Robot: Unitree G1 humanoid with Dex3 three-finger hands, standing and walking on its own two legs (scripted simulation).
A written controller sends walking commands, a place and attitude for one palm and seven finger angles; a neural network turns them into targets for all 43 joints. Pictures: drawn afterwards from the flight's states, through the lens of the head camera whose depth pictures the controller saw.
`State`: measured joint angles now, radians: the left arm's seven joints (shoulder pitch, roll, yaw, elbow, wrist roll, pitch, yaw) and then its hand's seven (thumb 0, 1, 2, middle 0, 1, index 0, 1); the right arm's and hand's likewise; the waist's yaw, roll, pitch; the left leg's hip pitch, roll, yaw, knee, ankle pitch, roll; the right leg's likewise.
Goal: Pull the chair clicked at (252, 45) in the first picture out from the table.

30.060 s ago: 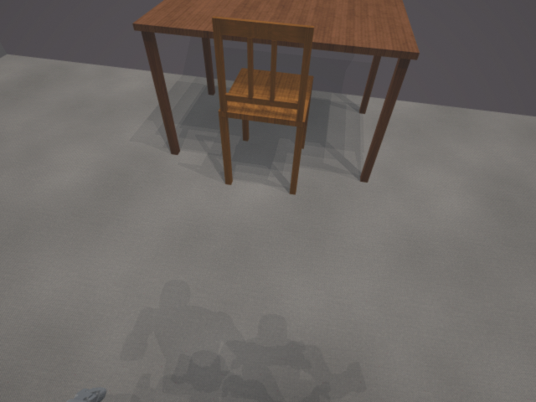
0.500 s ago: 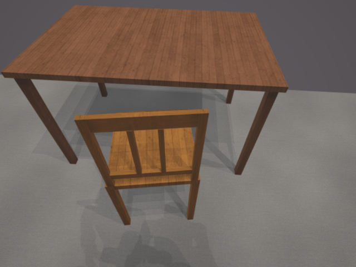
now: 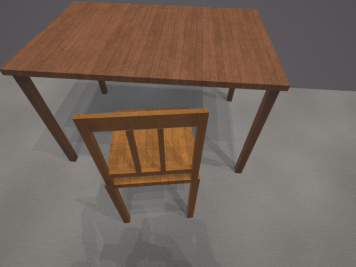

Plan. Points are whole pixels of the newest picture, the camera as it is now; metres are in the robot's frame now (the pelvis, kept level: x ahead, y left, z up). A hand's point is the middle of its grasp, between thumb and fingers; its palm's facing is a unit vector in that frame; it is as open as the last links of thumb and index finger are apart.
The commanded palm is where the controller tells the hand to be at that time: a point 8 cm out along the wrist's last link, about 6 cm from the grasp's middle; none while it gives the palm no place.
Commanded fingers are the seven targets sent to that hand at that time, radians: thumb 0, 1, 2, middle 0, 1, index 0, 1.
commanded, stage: look to check the result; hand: left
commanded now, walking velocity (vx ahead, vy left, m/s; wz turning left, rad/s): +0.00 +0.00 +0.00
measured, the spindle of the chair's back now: (134, 151) +0.47 +0.17 -0.12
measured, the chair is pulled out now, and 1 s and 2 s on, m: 0.17 0.17 0.17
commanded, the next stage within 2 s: come to a stop and stand still in 0.26 s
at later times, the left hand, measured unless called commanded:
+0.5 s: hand out of the picture +0.01 +0.18 -0.18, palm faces +0.02 -0.98 -0.20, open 7.4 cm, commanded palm none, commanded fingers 0.00 0.90 0.90 -0.20 -0.30 -0.20 -0.30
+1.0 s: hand out of the picture -0.04 +0.18 -0.18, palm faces +0.04 -0.98 -0.19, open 7.4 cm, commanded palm none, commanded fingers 0.00 0.90 0.90 -0.20 -0.30 -0.20 -0.30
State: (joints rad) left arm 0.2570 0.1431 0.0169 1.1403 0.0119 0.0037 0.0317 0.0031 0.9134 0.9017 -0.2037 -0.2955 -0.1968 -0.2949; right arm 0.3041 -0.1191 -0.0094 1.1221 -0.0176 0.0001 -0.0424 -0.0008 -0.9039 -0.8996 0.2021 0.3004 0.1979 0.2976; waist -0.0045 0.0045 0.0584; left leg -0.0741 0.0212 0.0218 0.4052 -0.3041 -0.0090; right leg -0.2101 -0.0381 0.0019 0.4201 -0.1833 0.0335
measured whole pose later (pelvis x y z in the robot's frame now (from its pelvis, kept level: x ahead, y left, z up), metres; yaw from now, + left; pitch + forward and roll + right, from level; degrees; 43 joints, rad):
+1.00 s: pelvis -0.03 +0.01 -0.01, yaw +1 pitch -3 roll +0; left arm 0.31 0.16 -0.01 1.09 0.01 0.00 0.02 0.00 0.90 0.90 -0.20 -0.30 -0.20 -0.29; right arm 0.31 -0.15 0.00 1.08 -0.01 -0.01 -0.02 0.00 -0.91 -0.90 0.20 0.30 0.20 0.30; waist 0.00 -0.01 0.04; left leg -0.14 -0.01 0.01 0.49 -0.30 0.01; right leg -0.26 -0.07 0.00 0.49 -0.18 0.05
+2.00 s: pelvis -0.03 -0.01 +0.00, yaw +2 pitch -2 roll +0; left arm 0.32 0.13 0.01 1.10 0.02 -0.01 0.03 0.00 0.91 0.90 -0.20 -0.30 -0.20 -0.29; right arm 0.31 -0.10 0.00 1.14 -0.01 -0.01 -0.03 0.00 -0.90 -0.90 0.20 0.30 0.20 0.30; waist 0.01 -0.02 0.04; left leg -0.15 0.01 0.00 0.46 -0.27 -0.02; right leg -0.26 -0.05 -0.02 0.45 -0.15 0.03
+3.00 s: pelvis -0.02 +0.00 +0.00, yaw +1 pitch -2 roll +0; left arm 0.33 0.12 0.01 1.10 0.02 -0.01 0.03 0.00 0.90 0.90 -0.20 -0.30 -0.20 -0.29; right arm 0.32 -0.09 0.00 1.15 -0.01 -0.01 -0.03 0.00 -0.90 -0.90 0.20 0.30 0.20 0.30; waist 0.01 -0.03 0.04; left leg -0.12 0.01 0.00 0.45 -0.29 -0.01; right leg -0.24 -0.05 -0.01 0.45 -0.17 0.03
